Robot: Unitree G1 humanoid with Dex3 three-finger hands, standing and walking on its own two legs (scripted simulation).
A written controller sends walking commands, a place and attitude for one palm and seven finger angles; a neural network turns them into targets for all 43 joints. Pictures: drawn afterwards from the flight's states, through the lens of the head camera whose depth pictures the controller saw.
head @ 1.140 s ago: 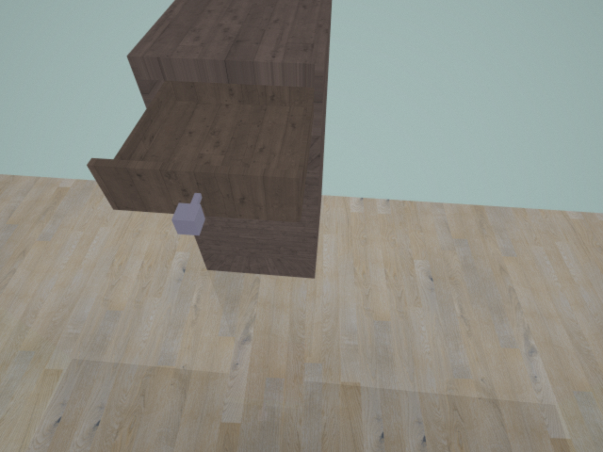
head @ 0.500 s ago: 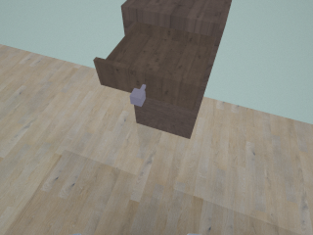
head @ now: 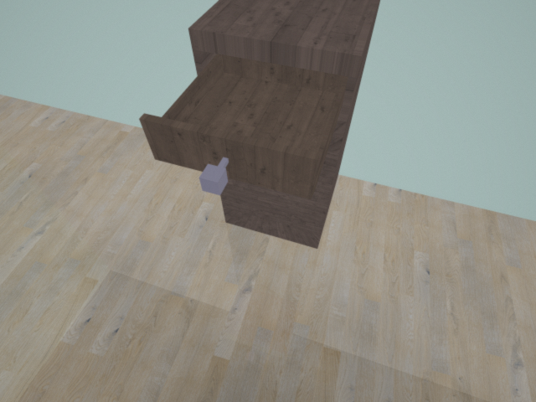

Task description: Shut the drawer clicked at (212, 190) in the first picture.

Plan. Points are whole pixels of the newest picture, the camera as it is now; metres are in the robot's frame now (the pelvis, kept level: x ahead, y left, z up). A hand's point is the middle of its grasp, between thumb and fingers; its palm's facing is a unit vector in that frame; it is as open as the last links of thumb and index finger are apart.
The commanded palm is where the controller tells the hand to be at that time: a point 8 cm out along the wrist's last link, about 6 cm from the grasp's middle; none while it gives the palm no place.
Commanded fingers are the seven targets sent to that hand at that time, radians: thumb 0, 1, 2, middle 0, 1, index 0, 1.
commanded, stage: turn or walk to find it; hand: left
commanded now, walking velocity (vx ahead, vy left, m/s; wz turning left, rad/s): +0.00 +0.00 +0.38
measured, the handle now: (218, 172) +0.54 +0.14 -0.02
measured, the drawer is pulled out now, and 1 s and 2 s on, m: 0.30 0.30 0.30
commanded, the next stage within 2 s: look at it before walking up in 0.02 s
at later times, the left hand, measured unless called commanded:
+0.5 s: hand out of the picture +0.05 +0.21 -0.16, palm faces +0.02 -0.96 -0.27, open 7.4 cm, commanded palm none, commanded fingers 0.00 0.90 0.90 -0.20 -0.30 -0.20 -0.30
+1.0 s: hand out of the picture +0.08 +0.23 -0.17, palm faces -0.07 -0.95 -0.30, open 7.4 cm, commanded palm none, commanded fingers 0.00 0.90 0.90 -0.20 -0.30 -0.20 -0.30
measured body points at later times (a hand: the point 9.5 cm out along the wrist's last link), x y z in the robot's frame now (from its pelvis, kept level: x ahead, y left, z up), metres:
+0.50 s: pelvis +0.00 +0.00 +0.00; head +0.02 -0.01 +0.45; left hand +0.05 +0.27 -0.14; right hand +0.03 -0.26 -0.16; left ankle +0.00 +0.15 -0.74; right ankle -0.01 -0.11 -0.74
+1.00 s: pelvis -0.01 +0.01 +0.00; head +0.03 +0.00 +0.44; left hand +0.09 +0.28 -0.14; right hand +0.05 -0.26 -0.15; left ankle +0.00 +0.15 -0.74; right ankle -0.01 -0.11 -0.74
